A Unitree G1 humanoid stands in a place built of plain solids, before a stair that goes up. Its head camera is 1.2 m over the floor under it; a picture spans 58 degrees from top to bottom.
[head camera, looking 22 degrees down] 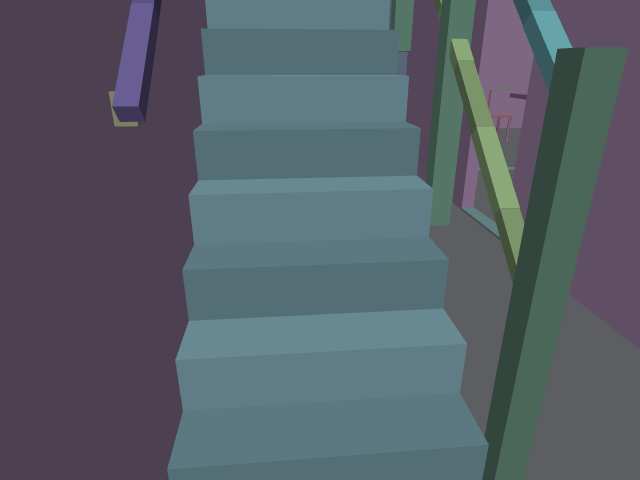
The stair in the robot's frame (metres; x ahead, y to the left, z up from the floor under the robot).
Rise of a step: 0.19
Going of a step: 0.21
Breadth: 0.90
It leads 5 degrees to the left of straight ahead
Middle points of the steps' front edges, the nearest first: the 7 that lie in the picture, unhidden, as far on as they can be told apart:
0.89 -0.04 0.19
1.10 -0.02 0.39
1.32 0.00 0.58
1.53 0.02 0.77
1.74 0.04 0.97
1.96 0.06 1.16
2.17 0.08 1.35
